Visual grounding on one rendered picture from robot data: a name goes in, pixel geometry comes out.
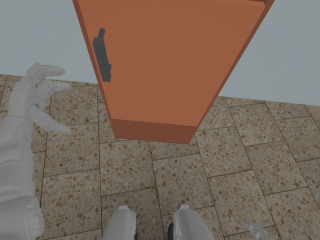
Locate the left robot hand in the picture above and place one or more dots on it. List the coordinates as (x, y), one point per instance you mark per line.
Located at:
(24, 96)

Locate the left robot upper arm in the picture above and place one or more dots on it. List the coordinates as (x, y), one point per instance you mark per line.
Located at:
(21, 219)

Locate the left robot thigh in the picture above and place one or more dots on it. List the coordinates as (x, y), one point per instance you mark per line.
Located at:
(121, 226)

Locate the right robot hand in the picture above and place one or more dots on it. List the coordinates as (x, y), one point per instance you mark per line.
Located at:
(258, 231)

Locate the left robot forearm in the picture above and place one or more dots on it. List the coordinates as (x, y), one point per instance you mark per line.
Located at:
(16, 158)

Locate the handle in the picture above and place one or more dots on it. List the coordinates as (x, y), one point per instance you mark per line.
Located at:
(101, 56)

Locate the cupboard door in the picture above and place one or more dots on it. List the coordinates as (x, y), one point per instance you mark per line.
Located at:
(168, 57)

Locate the robot thigh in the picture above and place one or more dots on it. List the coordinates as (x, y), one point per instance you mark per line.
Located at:
(121, 226)
(190, 226)

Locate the right robot thigh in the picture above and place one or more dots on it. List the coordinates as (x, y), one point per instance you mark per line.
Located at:
(190, 226)

